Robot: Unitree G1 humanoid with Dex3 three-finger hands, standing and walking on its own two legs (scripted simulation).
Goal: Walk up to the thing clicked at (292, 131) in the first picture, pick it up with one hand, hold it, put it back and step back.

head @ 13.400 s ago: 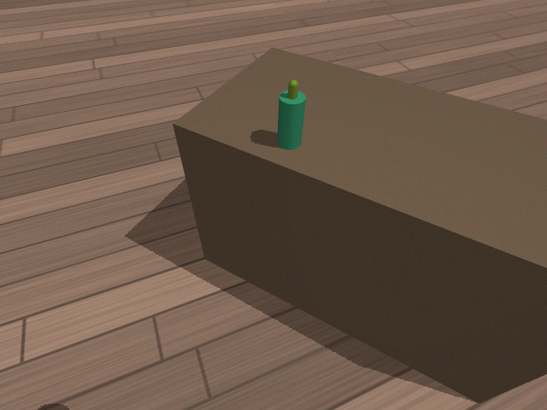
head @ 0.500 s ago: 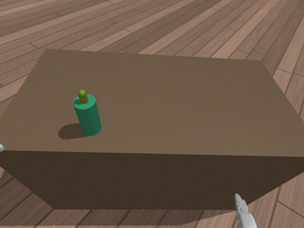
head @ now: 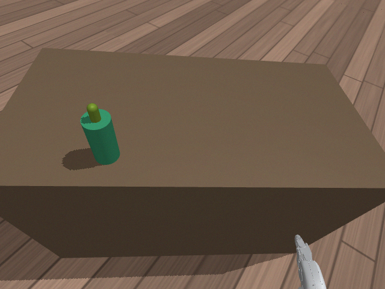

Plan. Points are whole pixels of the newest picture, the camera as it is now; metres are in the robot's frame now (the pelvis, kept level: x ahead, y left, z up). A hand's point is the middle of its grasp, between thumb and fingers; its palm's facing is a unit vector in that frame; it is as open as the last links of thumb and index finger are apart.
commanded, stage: go down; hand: left
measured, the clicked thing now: (100, 132) +0.47 +0.19 +0.04
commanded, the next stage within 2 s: approach in 0.66 s
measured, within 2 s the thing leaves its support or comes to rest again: neither
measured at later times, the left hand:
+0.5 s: hand out of the picture +0.39 +0.38 +0.13, palm faces +0.16 -0.99 +0.00, open 17.4 cm
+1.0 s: hand out of the picture +0.39 +0.36 +0.11, palm faces +0.14 -0.99 +0.01, open 17.3 cm
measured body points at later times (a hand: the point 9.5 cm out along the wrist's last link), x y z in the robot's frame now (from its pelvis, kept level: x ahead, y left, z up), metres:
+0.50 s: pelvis +0.01 +0.01 -0.01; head +0.07 +0.04 +0.43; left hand +0.38 +0.43 +0.14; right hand +0.16 -0.25 -0.07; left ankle +0.00 +0.13 -0.72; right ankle +0.00 -0.15 -0.72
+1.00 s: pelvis +0.00 +0.01 -0.02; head +0.06 +0.04 +0.43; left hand +0.37 +0.42 +0.11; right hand +0.16 -0.24 -0.07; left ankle +0.00 +0.13 -0.72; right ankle +0.00 -0.15 -0.72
